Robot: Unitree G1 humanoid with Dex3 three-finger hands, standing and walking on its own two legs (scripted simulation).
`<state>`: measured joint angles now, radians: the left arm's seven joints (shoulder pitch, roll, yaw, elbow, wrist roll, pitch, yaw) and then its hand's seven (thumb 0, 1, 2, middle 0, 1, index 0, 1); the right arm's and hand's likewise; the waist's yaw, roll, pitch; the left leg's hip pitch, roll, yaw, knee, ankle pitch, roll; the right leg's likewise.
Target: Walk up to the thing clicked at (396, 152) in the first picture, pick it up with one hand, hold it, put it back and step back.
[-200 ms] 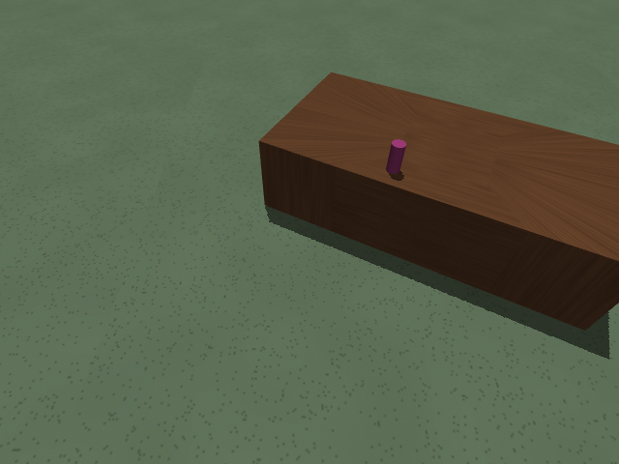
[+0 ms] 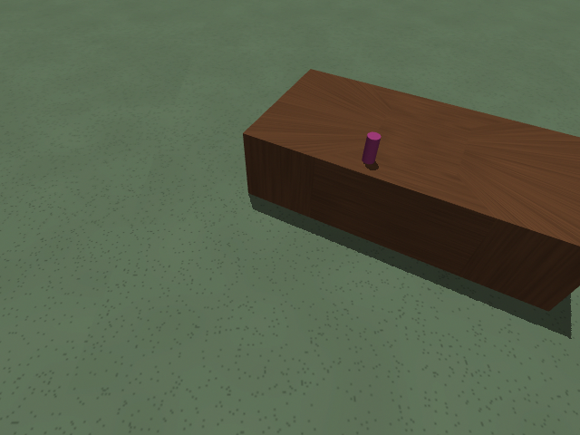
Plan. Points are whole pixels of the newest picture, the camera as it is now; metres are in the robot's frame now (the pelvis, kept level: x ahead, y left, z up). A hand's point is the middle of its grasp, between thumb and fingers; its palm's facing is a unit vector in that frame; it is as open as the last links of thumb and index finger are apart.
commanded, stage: stand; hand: left
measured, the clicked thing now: (371, 148) +1.17 -0.30 -0.36
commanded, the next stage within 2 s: walk up in 0.92 s
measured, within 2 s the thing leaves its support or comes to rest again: neither
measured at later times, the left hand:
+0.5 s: hand out of the picture +0.07 +0.25 -0.16, palm faces -0.04 -0.94 -0.34, open 7.4 cm
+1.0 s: hand out of the picture +0.09 +0.25 -0.15, palm faces -0.08 -0.94 -0.34, open 7.4 cm
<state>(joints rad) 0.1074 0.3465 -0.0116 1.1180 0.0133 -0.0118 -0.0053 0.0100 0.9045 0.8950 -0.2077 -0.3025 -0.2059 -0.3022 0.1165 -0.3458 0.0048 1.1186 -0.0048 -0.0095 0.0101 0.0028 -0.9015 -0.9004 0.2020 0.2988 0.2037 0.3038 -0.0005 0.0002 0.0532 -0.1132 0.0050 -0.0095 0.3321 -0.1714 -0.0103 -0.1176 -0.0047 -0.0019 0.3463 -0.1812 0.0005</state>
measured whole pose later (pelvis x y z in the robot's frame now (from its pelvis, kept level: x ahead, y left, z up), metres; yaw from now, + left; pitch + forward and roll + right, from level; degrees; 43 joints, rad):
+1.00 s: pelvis +0.01 -0.01 +0.00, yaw -3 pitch -1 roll +1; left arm 0.17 0.37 0.04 1.05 0.04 0.02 -0.05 0.01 0.90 0.89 -0.21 -0.30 -0.21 -0.30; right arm 0.15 -0.35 -0.04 1.05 -0.03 -0.04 0.03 0.00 -0.90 -0.90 0.20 0.30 0.21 0.30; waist 0.01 -0.01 0.04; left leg -0.12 0.02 0.05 0.37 -0.24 0.02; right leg -0.25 0.01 0.02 0.61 -0.37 -0.02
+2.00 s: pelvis +0.36 -0.20 -0.03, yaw -23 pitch -3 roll +1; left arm 0.18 0.43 0.07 0.82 0.02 -0.06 -0.08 0.01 0.91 0.90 -0.21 -0.30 -0.20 -0.30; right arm 0.41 -0.45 -0.06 0.84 -0.02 -0.06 0.04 0.00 -0.90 -0.90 0.20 0.30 0.21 0.30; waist -0.07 0.03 0.09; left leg -0.12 0.13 0.15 0.69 -0.47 -0.01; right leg -0.40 -0.02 -0.04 0.62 -0.17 -0.03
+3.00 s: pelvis +0.65 -0.31 -0.02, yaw -26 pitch -2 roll +1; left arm 0.21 0.38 0.01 0.86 0.02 -0.07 0.00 0.01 0.90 0.89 -0.21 -0.30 -0.21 -0.30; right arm 0.24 -0.41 -0.03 0.89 0.00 0.00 0.02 0.00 -0.90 -0.90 0.20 0.30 0.20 0.30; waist 0.02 0.06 0.11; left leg -0.41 0.04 -0.01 0.87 -0.46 0.01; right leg -0.34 -0.05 -0.05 0.65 -0.28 -0.01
